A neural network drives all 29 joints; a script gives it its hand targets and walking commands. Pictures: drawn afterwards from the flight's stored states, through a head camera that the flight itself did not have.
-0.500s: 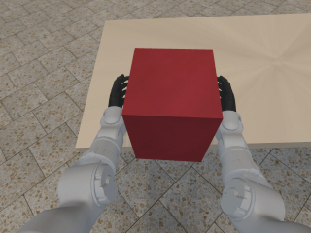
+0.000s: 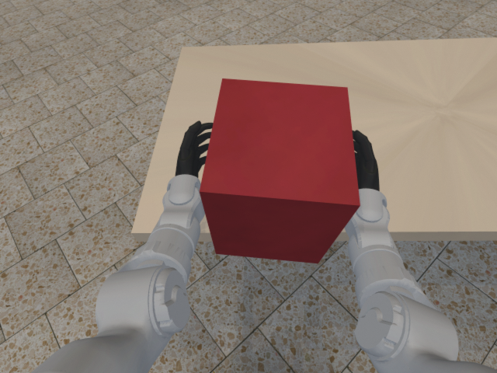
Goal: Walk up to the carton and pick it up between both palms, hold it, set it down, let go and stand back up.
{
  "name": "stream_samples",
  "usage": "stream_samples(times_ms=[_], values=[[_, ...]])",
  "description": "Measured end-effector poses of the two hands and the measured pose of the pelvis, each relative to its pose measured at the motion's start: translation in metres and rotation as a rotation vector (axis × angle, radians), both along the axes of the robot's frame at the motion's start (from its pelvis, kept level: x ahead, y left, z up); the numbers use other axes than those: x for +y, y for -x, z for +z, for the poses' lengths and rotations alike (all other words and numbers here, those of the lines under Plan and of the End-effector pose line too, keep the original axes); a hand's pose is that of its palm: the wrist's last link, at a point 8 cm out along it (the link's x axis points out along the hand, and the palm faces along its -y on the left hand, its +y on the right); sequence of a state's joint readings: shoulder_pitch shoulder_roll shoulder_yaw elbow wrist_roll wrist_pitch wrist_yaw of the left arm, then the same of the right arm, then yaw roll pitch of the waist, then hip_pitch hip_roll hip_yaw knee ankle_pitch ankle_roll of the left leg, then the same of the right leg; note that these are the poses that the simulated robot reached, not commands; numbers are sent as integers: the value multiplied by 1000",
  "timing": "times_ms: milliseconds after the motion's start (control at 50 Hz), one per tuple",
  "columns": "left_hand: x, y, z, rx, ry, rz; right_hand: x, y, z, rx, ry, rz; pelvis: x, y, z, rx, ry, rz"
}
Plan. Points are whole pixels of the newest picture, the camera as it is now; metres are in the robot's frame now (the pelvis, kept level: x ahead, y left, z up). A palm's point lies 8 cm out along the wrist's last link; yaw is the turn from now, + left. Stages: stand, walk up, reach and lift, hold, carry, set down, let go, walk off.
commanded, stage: reach and lift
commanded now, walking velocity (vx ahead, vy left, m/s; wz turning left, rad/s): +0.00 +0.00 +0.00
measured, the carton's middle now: (274, 179) +0.43 -0.01 +0.04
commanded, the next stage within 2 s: none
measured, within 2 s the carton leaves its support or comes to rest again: neither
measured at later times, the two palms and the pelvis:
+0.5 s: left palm (188, 156) +0.43 +0.13 +0.10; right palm (365, 172) +0.41 -0.16 +0.08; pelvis +0.00 +0.00 +0.00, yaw +0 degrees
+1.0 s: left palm (159, 148) +0.38 +0.15 +0.17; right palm (372, 157) +0.37 -0.14 +0.16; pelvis -0.02 +0.00 +0.00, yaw +0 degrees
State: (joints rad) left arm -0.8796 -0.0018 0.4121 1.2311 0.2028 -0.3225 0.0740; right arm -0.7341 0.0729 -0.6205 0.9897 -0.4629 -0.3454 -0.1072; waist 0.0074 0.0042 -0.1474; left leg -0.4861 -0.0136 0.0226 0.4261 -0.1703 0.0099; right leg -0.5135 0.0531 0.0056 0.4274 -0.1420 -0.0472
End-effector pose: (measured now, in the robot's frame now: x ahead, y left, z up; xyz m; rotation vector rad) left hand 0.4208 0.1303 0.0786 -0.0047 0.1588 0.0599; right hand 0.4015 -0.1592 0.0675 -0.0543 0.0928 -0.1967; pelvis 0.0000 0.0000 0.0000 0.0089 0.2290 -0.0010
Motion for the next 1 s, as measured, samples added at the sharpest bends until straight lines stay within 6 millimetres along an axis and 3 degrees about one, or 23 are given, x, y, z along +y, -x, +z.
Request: stream_samples(times_ms=[400,620,860,1000], values=[[1,-7,6,26,-15,-3,1,-5,-1,20,-93,-14,0,-4,0,6,1,0],[-4,-8,50,-72,-67,-22,-3,-3,38,-75,-122,-24,0,-3,1,-19,1,0],[3,25,80,17,-56,11,5,23,58,11,-178,-3,0,13,3,-171,1,-1],[17,40,95,4,-39,46,17,27,88,-2,-148,33,-1,23,2,-193,0,-1]])
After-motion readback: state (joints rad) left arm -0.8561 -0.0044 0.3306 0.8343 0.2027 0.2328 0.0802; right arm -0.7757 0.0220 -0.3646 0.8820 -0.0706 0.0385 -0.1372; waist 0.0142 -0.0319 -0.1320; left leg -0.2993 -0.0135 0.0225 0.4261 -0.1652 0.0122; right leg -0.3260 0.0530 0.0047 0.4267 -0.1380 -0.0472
